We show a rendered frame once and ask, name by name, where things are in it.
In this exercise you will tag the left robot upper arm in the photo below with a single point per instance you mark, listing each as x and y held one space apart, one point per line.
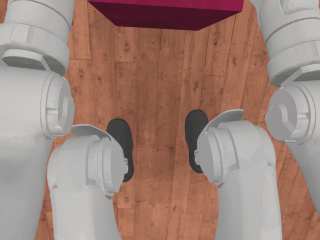
36 107

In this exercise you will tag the carton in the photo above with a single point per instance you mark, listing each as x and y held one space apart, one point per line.
191 15

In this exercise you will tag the right robot upper arm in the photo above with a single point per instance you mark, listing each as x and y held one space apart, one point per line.
293 118

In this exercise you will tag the left robot forearm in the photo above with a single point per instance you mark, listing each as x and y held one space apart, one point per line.
35 34

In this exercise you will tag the robot right foot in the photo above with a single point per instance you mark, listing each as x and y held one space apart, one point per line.
195 122

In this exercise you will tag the robot right thigh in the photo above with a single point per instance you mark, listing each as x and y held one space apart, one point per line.
233 156

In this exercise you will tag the right robot forearm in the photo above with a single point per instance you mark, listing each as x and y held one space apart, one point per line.
291 35

